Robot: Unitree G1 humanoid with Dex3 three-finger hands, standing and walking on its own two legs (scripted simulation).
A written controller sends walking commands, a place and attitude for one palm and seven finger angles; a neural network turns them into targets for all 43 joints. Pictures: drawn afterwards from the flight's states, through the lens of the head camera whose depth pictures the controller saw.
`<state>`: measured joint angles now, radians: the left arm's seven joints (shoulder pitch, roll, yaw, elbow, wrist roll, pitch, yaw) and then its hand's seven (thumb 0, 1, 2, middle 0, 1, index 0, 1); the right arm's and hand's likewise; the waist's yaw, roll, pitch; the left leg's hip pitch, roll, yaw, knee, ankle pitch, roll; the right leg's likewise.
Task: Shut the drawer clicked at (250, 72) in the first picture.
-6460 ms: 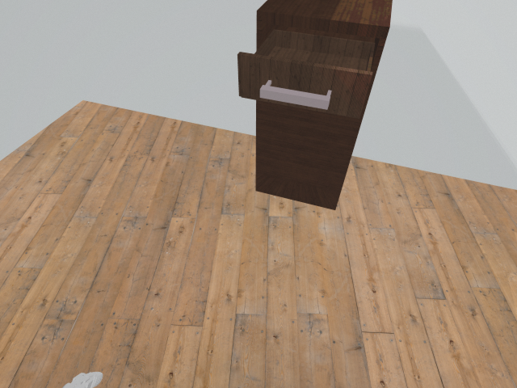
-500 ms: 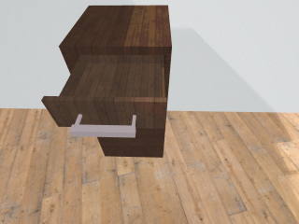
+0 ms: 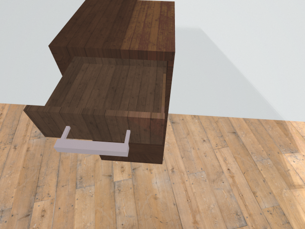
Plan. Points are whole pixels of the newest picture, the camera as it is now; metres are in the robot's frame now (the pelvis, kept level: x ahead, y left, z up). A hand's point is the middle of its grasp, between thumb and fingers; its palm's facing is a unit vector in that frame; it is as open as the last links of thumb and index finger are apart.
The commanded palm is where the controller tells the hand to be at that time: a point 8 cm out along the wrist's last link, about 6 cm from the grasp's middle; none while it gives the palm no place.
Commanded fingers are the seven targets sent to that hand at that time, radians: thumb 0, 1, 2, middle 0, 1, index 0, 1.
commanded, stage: come to a stop and stand still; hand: left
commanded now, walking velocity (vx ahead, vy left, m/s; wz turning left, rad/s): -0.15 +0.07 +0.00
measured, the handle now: (94, 139) +0.34 +0.19 +0.02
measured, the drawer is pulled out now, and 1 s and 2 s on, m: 0.26 0.26 0.26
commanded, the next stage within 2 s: look again from close up in 0.66 s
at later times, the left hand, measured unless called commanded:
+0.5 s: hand out of the picture +0.01 +0.18 -0.17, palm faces +0.05 -0.98 -0.20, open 7.3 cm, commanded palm none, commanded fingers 0.00 0.90 0.90 -0.20 -0.30 -0.20 -0.30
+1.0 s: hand out of the picture -0.05 +0.13 -0.18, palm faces +0.01 -0.99 -0.17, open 7.3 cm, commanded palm none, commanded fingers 0.00 0.90 0.90 -0.20 -0.30 -0.20 -0.30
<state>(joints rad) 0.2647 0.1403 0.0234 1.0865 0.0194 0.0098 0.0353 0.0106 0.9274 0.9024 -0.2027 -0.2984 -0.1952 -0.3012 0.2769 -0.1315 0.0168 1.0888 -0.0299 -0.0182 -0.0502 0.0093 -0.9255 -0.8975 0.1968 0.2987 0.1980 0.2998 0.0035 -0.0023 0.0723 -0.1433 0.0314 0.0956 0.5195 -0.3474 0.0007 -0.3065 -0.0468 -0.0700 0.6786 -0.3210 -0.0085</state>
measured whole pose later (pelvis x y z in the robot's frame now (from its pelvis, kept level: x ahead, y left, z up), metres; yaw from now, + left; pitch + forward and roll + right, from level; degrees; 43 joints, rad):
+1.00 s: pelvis -0.04 -0.02 +0.00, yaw -1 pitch -2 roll -1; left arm 0.34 0.12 -0.02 1.08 0.02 -0.01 0.05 0.01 0.92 0.90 -0.20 -0.30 -0.20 -0.30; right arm 0.28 -0.16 0.00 1.08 -0.02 0.00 -0.03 0.02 -0.94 -0.90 0.20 0.30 0.20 0.30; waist -0.01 0.01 0.01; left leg -0.20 0.01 0.06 0.56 -0.32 0.03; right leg -0.16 0.06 -0.07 0.51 -0.32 -0.07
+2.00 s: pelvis -0.10 -0.02 -0.07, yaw +3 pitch +8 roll -3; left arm 0.44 0.20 0.06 -0.13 -0.24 -0.52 -0.19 0.02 0.91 0.90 -0.65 -0.79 -0.64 -0.79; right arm 0.13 -0.24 0.04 0.50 0.02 -0.22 -0.03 0.01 -0.91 -0.90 0.20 0.30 0.20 0.30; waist 0.05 0.04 -0.09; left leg -0.78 0.00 -0.02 1.09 -0.45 0.03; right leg -0.69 0.02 -0.18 1.04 -0.49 -0.08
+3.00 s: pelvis -0.06 +0.01 -0.01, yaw +2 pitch +0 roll -2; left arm 0.40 0.22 0.10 -0.38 -0.24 -0.04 -0.16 0.01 0.90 0.90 -1.40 -1.60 -1.39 -1.60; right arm 0.23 -0.22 0.09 0.57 0.04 -0.22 -0.04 0.01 -0.91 -0.90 0.20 0.30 0.20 0.30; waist 0.04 0.05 -0.06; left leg -0.34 -0.04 0.04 0.69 -0.35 0.07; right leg -0.29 0.01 -0.10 0.64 -0.36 -0.02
